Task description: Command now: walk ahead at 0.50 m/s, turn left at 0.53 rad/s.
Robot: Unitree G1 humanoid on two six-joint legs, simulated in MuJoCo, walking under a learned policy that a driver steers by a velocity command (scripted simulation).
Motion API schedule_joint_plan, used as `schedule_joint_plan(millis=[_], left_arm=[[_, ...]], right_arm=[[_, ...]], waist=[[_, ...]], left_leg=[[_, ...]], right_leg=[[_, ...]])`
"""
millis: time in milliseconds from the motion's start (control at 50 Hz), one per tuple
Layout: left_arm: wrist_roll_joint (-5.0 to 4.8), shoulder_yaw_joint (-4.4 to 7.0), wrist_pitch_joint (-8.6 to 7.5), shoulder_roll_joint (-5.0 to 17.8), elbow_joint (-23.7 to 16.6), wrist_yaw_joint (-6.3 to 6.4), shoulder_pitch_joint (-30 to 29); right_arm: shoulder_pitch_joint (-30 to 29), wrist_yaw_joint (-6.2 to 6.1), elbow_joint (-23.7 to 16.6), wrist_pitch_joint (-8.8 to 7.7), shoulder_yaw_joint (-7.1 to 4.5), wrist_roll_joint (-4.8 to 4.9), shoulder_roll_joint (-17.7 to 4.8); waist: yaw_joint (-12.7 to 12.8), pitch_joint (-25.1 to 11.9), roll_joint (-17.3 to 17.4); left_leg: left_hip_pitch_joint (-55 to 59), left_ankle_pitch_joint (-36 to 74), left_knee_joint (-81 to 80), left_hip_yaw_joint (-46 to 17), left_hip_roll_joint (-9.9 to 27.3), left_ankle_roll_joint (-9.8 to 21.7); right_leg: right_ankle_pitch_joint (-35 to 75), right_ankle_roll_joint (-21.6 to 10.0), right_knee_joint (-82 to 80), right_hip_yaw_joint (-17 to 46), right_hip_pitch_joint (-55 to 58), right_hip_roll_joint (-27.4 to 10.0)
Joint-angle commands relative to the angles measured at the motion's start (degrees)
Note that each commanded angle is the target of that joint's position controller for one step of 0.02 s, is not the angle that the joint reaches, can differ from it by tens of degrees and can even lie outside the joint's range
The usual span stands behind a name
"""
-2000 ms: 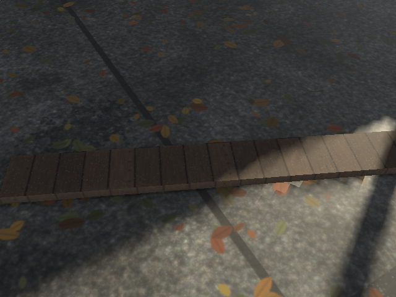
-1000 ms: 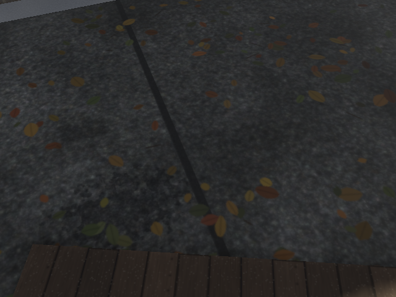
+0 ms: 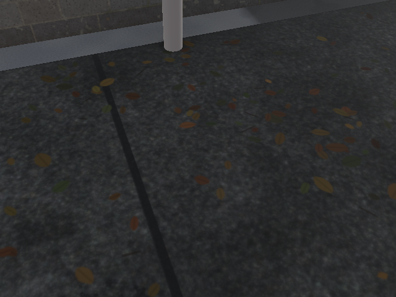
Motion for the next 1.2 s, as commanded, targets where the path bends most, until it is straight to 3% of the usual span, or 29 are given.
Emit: schedule_joint_plan(millis=[20, 40, 60, 80, 140, 240, 300, 380, 440, 480, 500, 520, 540, 560, 580, 600, 640, 680, 780, 880, 940, 960, 980, 1000, 1020, 1040, 1080, 1140, 1200], left_arm=[[-2.48, -0.17, -4.93, 3.6, -13.0, -1.41, -6.0], [-2.78, 0.44, -5.39, 7.0, -14.0, -1.41, -9.1], [-1.36, 0.05, -4.69, 5.6, -13.4, -0.62, -9.6], [-0.20, -0.09, -3.92, 4.7, -13.6, -0.16, -9.4], [0.17, 0.39, -2.29, 5.8, -14.4, -0.24, -13.5], [0.24, -1.00, -2.74, 0.8, -16.2, -2.69, -24.0], [-0.53, -1.26, -2.72, 0.5, -17.3, -4.20, -27.5], [-1.31, -1.26, -3.18, 1.8, -18.8, -5.76, -30.3], [-1.11, -0.36, -3.51, 4.4, -17.7, -5.76, -25.1], [-1.51, 1.38, -3.04, 7.8, -13.5, -4.67, -9.9], [-0.65, 1.75, -2.62, 9.2, -10.6, -4.16, 1.7], [0.57, 1.86, -2.04, 11.9, -9.9, -4.09, 6.1], [-0.78, 2.08, -1.88, 11.9, -8.2, -4.23, 9.6], [-0.35, 2.04, -1.09, 10.2, -10.1, -3.14, 7.4], [-0.48, 1.48, -0.93, 8.4, -11.4, -2.69, 0.7], [-0.28, 0.76, -1.23, 7.5, -12.6, -2.50, -3.0], [0.09, 0.70, -1.81, 7.8, -12.7, -2.41, -4.1], [-0.75, 0.48, -1.60, 7.0, -11.8, -2.04, -2.8], [-1.65, 1.39, 0.37, 9.5, -10.1, -0.19, 2.7], [-1.83, 1.23, 1.95, 8.6, -9.0, 0.43, 8.0], [-1.38, 1.55, 2.27, 8.7, -10.3, 0.58, 5.5], [-1.00, 1.09, 2.00, 7.3, -11.5, 0.22, 3.7], [0.14, 0.10, 1.58, 4.6, -12.8, 0.03, 3.8], [-1.32, -0.88, 1.10, 2.7, -12.8, -0.13, 13.8], [-1.98, -0.31, 1.05, 7.4, -11.0, -0.10, 14.2], [-1.68, 0.39, 1.35, 9.9, -11.8, -0.16, 7.4], [0.09, 0.45, 1.23, 8.5, -14.0, -0.18, 0.7], [-0.18, -0.29, 1.03, 5.1, -13.9, -0.70, 2.0], [0.31, -1.35, 0.73, 3.5, -15.1, -0.93, -2.7]], right_arm=[[8.0, 1.30, -1.1, -3.52, -0.36, -0.40, -6.2], [7.6, 1.45, -1.2, -4.63, 0.09, -0.31, -5.0], [5.8, 1.28, -1.2, -5.04, -0.14, -0.10, -5.9], [4.8, 0.74, -1.1, -5.44, -0.12, -0.24, -6.1], [8.3, -1.35, -0.5, -6.54, 0.53, -0.03, -4.2], [16.0, -3.67, 2.8, -5.40, 0.88, 0.19, -3.0], [17.2, -3.51, 4.0, -5.33, 0.85, 0.07, -2.7], [18.2, -3.54, 5.8, -4.80, 0.08, -0.01, -3.4], [16.6, -3.40, 5.4, -4.65, -0.76, -0.52, -5.7], [12.4, -2.92, 4.2, -4.53, -1.04, -1.32, -7.4], [8.4, -2.76, 2.4, -5.01, -0.70, -1.92, -6.5], [13.7, -2.43, 1.4, -6.47, 1.35, -4.09, 1.0], [19.9, -1.49, 0.6, -7.49, 2.21, -0.22, -3.0], [11.6, -1.71, -1.7, -8.26, 1.55, 1.98, -6.3], [4.5, -2.04, -4.0, -8.66, 1.65, 1.13, -6.8], [1.3, -2.87, -4.8, -8.58, 1.50, -0.80, -6.7], [2.5, -3.27, -5.9, -7.99, 0.95, -2.37, -6.0], [2.4, -3.52, -6.7, -7.19, 1.26, -2.47, -4.0], [-9.3, -3.19, -10.1, -6.72, 2.86, -2.69, -0.2], [-17.2, -1.76, -12.4, -7.57, 2.28, -1.01, -2.1], [-11.3, -1.56, -10.9, -8.59, 0.71, -0.82, -4.7], [-4.9, -1.82, -9.8, -8.77, -0.12, -1.43, -6.4], [4.4, -2.26, -8.9, -8.58, -1.02, -2.12, -9.5], [8.7, -1.83, -6.2, -7.98, -1.58, -2.47, -12.2], [8.7, -1.74, -6.6, -7.61, -0.99, -1.01, -7.5], [6.2, -1.89, -6.9, -7.32, -0.07, -0.73, -4.1], [2.0, -1.44, -6.3, -6.68, 0.66, -1.40, -3.4], [1.2, -0.74, -4.6, -7.04, 1.28, -1.42, -2.3], [2.4, -0.93, -2.9, -6.95, 0.48, -0.82, -5.5]], waist=[[2.9, -0.5, 15.5], [3.2, 1.6, 5.2], [4.6, 2.5, -0.3], [5.7, 1.8, -1.6], [4.6, 1.1, -1.9], [-0.3, 0.1, 2.3], [-2.5, 2.6, 4.8], [-3.7, 5.5, 3.2], [-1.2, 2.3, 3.9], [6.8, -5.3, 4.3], [11.9, -11.0, 2.8], [8.0, -17.9, -19.1], [8.7, -28.8, -14.1], [10.4, -23.5, -6.9], [8.7, -13.3, -0.4], [6.4, -9.2, 4.7], [2.3, -5.2, 2.7], [1.4, -2.8, 0.3], [5.4, -2.7, -3.3], [8.2, -2.0, -5.4], [4.1, -3.6, -7.6], [0.7, -8.3, -6.9], [-2.7, -16.1, -0.9], [1.2, -21.3, 17.6], [0.2, -17.2, 12.8], [-1.4, -8.7, 6.1], [0.9, -0.2, 0.9], [3.9, 0.1, 4.3], [3.0, 0.0, 4.2]], left_leg=[[25.5, -3.0, -36.8, -50.5, 16.9, 17.6], [20.5, -2.2, -36.5, -45.9, 16.8, 15.3], [16.2, 1.6, -35.4, -40.1, 14.6, 13.4], [13.9, 5.0, -34.7, -36.0, 12.6, 12.4], [15.5, 22.0, -35.0, -25.5, 8.9, 9.5], [21.9, 29.1, -32.8, -14.5, 4.2, 3.4], [21.4, 23.3, -32.7, -13.8, 5.6, 2.0], [29.1, 25.9, -27.3, -13.3, 9.1, 2.5], [34.1, 50.6, -20.4, -11.7, 9.8, 1.3], [33.2, 66.0, -4.0, -8.8, 7.9, -0.3], [19.3, 54.9, 12.5, -8.0, 5.8, -1.5], [-4.2, -4.8, 38.4, -5.5, -5.1, -6.4], [-16.4, -10.6, 45.3, -15.0, -5.6, -8.2], [-20.1, -4.6, 42.7, -16.2, -2.0, -7.6], [-21.1, 0.2, 36.7, -14.3, 0.0, -7.0], [-18.6, 2.2, 33.6, -13.3, 1.7, -7.2], [-12.0, 3.9, 26.8, -13.6, 3.4, -8.2], [-11.2, 3.3, 18.7, -11.6, 4.9, -9.2], [-3.7, 22.1, -4.4, -7.5, 0.4, -10.3], [-2.0, 24.3, -17.4, -9.9, -3.0, -8.8], [6.9, 20.7, -22.8, -10.2, -3.1, -5.4], [18.6, 22.4, -22.5, -11.7, 0.3, -2.7], [34.1, 23.4, -20.4, -20.8, 10.0, 1.7], [48.9, 14.8, -23.7, -45.6, 22.4, 12.5], [45.9, -2.2, -27.2, -52.2, 23.0, 12.3], [38.5, -4.5, -28.8, -44.1, 19.3, 9.5], [24.7, 5.9, -31.5, -33.3, 14.5, 7.3], [17.2, 15.7, -34.8, -25.0, 10.6, 6.8], [15.6, 20.8, -36.6, -20.1, 10.3, 7.6]], right_leg=[[6.2, -5.0, 33.7, 11.4, -41.6, 5.5], [12.8, -6.0, 27.9, 12.6, -39.7, 2.7], [14.9, -4.6, 24.4, 11.9, -36.2, 0.7], [16.9, -3.5, 20.0, 12.6, -33.4, -0.4], [24.2, -1.6, 6.2, 11.8, -30.6, -0.6], [45.1, -1.3, -19.3, 8.3, -27.2, 4.0], [50.4, -2.7, -25.1, 7.2, -24.3, 4.1], [46.3, -5.8, -29.1, 7.2, -29.6, 3.5], [37.3, -7.9, -29.3, 4.8, -23.6, 6.8], [37.3, -10.3, -30.0, 4.1, -7.5, 8.8], [44.7, -12.7, -26.2, 10.6, 11.7, 3.3], [67.2, -20.8, -17.4, 29.8, 34.5, -8.7], [43.9, -29.6, -26.3, 51.4, 46.6, -16.7], [28.4, -25.8, -31.3, 49.2, 42.4, -13.3], [28.7, -22.8, -34.9, 43.6, 30.5, -10.7], [34.5, -21.8, -36.5, 41.3, 20.5, -9.6], [45.5, -21.4, -38.3, 36.1, 7.8, -6.0], [50.1, -20.1, -38.9, 30.4, 1.5, -3.3], [49.7, -14.2, -37.2, 23.0, -6.5, 3.8], [36.5, -12.5, -32.4, 31.1, 1.5, 1.6], [40.6, -11.2, -25.6, 34.1, 4.3, 1.1], [42.8, -9.5, -17.8, 31.5, 0.7, 3.3], [30.5, -7.2, -2.7, 25.5, -7.2, 7.0], [-1.4, -4.0, 12.3, 20.1, -25.8, 13.3], [-0.5, -3.1, 19.4, 19.5, -33.0, 8.2], [5.9, -2.4, 21.4, 18.5, -34.8, 6.6], [12.2, -2.0, 17.4, 15.7, -32.9, 3.7], [14.0, -1.6, 10.3, 13.0, -27.1, 1.1], [19.4, -0.9, 0.0, 11.0, -26.1, -0.2]])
